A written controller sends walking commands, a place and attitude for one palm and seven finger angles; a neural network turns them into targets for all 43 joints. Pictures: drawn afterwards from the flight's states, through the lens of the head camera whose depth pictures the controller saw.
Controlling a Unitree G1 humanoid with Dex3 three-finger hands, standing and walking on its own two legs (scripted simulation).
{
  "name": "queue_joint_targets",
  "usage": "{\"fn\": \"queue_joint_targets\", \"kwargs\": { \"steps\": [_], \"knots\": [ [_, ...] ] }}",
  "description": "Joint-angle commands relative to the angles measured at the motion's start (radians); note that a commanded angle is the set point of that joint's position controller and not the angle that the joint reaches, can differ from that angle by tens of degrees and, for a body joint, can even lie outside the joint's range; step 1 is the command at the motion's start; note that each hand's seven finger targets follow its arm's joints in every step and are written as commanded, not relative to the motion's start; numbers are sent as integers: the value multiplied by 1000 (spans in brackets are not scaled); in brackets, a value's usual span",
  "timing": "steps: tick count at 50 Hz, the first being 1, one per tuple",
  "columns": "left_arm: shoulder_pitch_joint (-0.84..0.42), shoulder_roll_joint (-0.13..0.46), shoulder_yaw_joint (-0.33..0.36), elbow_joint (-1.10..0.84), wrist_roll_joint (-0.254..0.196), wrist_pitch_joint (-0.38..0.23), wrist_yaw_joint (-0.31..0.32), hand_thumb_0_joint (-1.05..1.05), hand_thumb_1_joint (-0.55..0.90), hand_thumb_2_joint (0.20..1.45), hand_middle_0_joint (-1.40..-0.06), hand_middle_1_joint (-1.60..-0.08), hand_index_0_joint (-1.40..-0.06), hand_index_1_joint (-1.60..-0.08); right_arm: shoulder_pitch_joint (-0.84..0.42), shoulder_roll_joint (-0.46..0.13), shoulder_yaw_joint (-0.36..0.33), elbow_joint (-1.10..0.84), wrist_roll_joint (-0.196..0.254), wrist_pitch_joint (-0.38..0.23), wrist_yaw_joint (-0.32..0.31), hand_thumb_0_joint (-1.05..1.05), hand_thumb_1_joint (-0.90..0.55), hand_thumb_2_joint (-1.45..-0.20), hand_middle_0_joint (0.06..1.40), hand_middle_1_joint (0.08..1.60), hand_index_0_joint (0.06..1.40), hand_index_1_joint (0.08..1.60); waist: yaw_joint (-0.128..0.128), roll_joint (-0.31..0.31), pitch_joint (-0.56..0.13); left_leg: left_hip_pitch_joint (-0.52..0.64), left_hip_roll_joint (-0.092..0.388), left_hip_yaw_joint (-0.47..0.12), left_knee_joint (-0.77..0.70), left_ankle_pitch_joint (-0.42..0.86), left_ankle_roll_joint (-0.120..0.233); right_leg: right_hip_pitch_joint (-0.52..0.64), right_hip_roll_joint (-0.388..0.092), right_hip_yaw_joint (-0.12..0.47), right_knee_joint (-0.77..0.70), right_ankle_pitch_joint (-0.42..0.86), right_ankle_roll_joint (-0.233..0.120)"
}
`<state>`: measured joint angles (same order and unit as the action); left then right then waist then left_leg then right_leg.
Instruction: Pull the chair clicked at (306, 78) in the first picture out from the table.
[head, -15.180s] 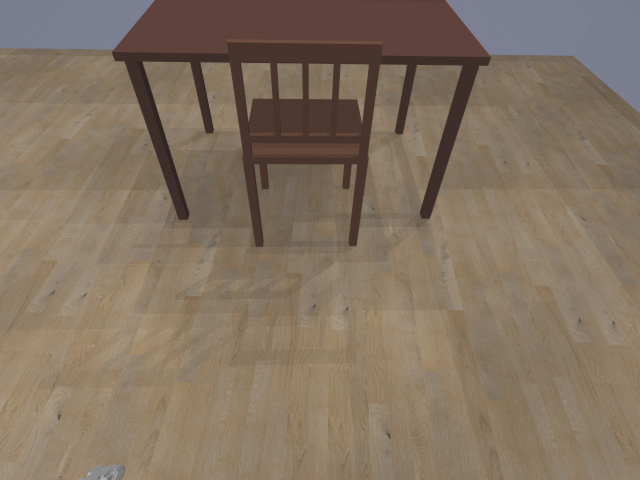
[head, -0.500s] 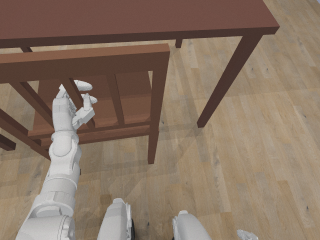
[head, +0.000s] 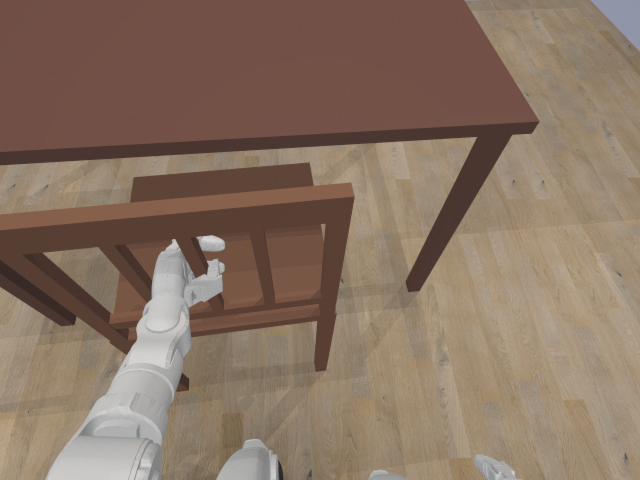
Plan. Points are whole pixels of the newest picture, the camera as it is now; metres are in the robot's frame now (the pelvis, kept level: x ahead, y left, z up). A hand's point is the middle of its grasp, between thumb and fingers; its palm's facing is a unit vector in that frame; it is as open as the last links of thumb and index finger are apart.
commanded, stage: step backward, pulling the chair out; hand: left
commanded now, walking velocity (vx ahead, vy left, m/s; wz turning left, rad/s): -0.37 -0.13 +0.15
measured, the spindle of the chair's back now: (203, 274) +0.41 +0.17 -0.07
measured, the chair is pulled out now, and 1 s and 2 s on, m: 0.06 0.17 0.24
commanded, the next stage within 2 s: none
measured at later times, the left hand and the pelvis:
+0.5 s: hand (220, 340) +0.30 +0.13 -0.04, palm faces +0.07 -0.98 -0.16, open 5.1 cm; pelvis -0.06 -0.02 +0.02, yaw +1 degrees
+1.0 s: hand (220, 353) +0.28 +0.13 -0.04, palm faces +0.08 -0.98 -0.19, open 5.2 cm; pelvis -0.07 -0.03 +0.02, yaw +2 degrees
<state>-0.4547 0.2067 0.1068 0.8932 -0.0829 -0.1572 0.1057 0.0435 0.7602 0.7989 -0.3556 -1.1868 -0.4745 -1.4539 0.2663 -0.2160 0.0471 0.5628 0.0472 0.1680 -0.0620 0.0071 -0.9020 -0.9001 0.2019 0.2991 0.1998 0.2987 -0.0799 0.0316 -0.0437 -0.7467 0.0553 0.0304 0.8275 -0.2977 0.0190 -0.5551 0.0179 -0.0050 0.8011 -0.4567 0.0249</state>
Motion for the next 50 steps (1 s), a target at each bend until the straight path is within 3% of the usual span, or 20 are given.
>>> {"fn": "queue_joint_targets", "kwargs": {
  "steps": [1, 8, 12, 16, 19, 21, 23, 25, 28, 30, 31, 32, 36, 39, 42, 44, 45, 46, 47, 50],
  "knots": [
    [-339, 182, -23, -47, 61, -57, -1, 0, 900, 900, -500, -1450, -500, -1450, 66, -174, -83, -33, -7, -33, -37, 0, -900, -900, 200, 300, 200, 300, 18, 132, -354, 499, 96, -127, -140, 562, 45, 102, -59, 10, -137, 505, 2],
    [-298, 142, -37, -36, 52, -100, -30, 0, 900, 900, -500, -1450, -500, -1450, 35, -166, -98, -8, -19, -80, -35, 0, -900, -900, 200, 300, 200, 300, 23, 183, -356, 594, 155, -209, -240, 577, 64, 115, -23, -6, -144, 280, -12],
    [-238, 149, -28, -84, 45, -104, -34, 0, 900, 900, -500, -1450, -500, -1450, 10, -168, -101, -20, -20, -103, -32, 0, -900, -900, 200, 300, 200, 300, 30, 189, -339, 563, 175, -224, -286, 437, 72, 168, -21, -4, -176, 218, -20],
    [-246, 188, -8, -98, 43, -107, -26, 0, 900, 900, -500, -1450, -500, -1450, 3, -175, -104, -14, -12, -125, -42, 0, -900, -900, 200, 300, 200, 300, 29, 112, -311, 474, 160, -198, -307, 255, 64, 244, -36, 21, -231, 247, -23],
    [-295, 188, -25, -86, 43, -121, -18, 0, 900, 900, -500, -1450, -500, -1450, 3, -169, -101, 8, -9, -146, -48, 0, -900, -900, 200, 300, 200, 300, 22, 78, -274, 468, 126, -158, -289, 155, 46, 239, -68, 57, -297, 247, -21],
    [-323, 232, -6, -54, 46, -127, -6, 0, 900, 900, -500, -1450, -500, -1450, 7, -176, -105, 29, -5, -160, -55, 0, -900, -900, 200, 300, 200, 300, 15, -2, -241, 450, 87, -117, -246, 76, 23, 235, -123, 113, -367, 214, -27],
    [-364, 223, -28, -24, 50, -141, 3, 0, 900, 900, -500, -1450, -500, -1450, -8, -168, -100, 52, -4, -174, -55, 0, -900, -900, 200, 300, 200, 300, 8, -37, -193, 457, 43, -76, -201, 4, -1, 192, -195, 162, -425, 161, -46],
    [-370, 222, -30, -3, 54, -148, 10, 0, 900, 900, -500, -1450, -500, -1450, -22, -168, -95, 78, -6, -190, -62, 0, -900, -900, 200, 300, 200, 300, 19, -42, -186, 475, 34, -74, -196, 43, -9, 195, -217, 155, -427, 195, -49],
    [-377, 193, -47, 15, 51, -155, 10, 0, 900, 900, -500, -1450, -500, -1450, -24, -181, -96, 103, -8, -207, -72, 0, -900, -900, 200, 300, 200, 300, 25, -26, -193, 507, 79, -140, -279, 154, 22, 209, -132, 85, -354, 247, -13],
    [-392, 179, -62, 27, 43, -162, 4, 0, 900, 900, -500, -1450, -500, -1450, -28, -181, -94, 102, -4, -214, -71, 0, -900, -900, 200, 300, 200, 300, 24, -33, -162, 489, 100, -181, -326, 52, 43, 183, -99, 74, -344, 96, -11],
    [-389, 196, -49, 22, 43, -164, 6, 0, 900, 900, -500, -1450, -500, -1450, -35, -191, -96, 106, -6, -219, -77, 0, -900, -900, 200, 300, 200, 300, 31, 7, -143, 487, 111, -199, -350, 23, 51, 165, -88, 68, -334, 66, -16],
    [-378, 169, -66, 23, 43, -166, 5, 0, 900, 900, -500, -1450, -500, -1450, -31, -185, -93, 109, -7, -225, -77, 0, -900, -900, 200, 300, 200, 300, 33, 51, -154, 487, 124, -223, -377, 4, 57, 168, -73, 54, -295, 60, -22],
    [-370, 166, -59, 19, 45, -164, 4, 0, 900, 900, -500, -1450, -500, -1450, -34, -184, -92, 113, -19, -241, -80, 0, -900, -900, 200, 300, 200, 300, 42, 131, -193, 482, 188, -316, -426, 25, 89, 194, -42, 39, -194, 69, -36],
    [-376, 148, -72, 5, 51, -160, 2, 0, 900, 900, -500, -1450, -500, -1450, -34, -175, -90, 107, -22, -252, -72, 0, -900, -900, 200, 300, 200, 300, 41, 141, -204, 470, 185, -291, -401, 13, 85, 220, -46, 46, -220, 69, -43],
    [-357, 170, -56, 16, 54, -155, 1, 0, 900, 900, -500, -1450, -500, -1450, -25, -175, -94, 104, -25, -261, -69, 0, -900, -900, 200, 300, 200, 300, 36, 90, -197, 422, 151, -244, -343, 24, 65, 262, -71, 85, -282, 84, -49],
    [-379, 186, -54, -5, 58, -165, 2, 0, 900, 900, -500, -1450, -500, -1450, -23, -165, -96, 99, -24, -266, -67, 0, -900, -900, 200, 300, 200, 300, 26, 0, -195, 403, 98, -182, -257, 15, 31, 273, -137, 163, -377, 82, -59],
    [-391, 205, -48, 2, 61, -166, 7, 0, 900, 900, -500, -1450, -500, -1450, -25, -162, -97, 101, -21, -266, -67, 0, -900, -900, 200, 300, 200, 300, 18, -60, -186, 389, 60, -136, -190, -18, 4, 264, -207, 226, -416, 77, -86],
    [-378, 237, -28, 11, 58, -160, 14, 0, 900, 900, -500, -1450, -500, -1450, -25, -164, -98, 111, -16, -265, -69, 0, -900, -900, 200, 300, 200, 300, 19, -92, -187, 406, 26, -106, -102, -22, -22, 238, -276, 267, -446, 102, -120],
    [-371, 214, -46, 17, 62, -156, 16, 0, 900, 900, -500, -1450, -500, -1450, -40, -156, -90, 118, -20, -263, -67, 0, -900, -900, 200, 300, 200, 300, 28, -78, -184, 416, 13, -102, -60, -7, -35, 240, -311, 256, -440, 213, -135],
    [-373, 213, -33, 5, 66, -150, 14, 0, 900, 900, -500, -1450, -500, -1450, -52, -165, -83, 132, -28, -262, -79, 0, -900, -900, 200, 300, 200, 300, 33, -69, -205, 407, 34, -135, -154, 135, -27, 345, -258, 141, -311, 579, -84]
  ]
}}
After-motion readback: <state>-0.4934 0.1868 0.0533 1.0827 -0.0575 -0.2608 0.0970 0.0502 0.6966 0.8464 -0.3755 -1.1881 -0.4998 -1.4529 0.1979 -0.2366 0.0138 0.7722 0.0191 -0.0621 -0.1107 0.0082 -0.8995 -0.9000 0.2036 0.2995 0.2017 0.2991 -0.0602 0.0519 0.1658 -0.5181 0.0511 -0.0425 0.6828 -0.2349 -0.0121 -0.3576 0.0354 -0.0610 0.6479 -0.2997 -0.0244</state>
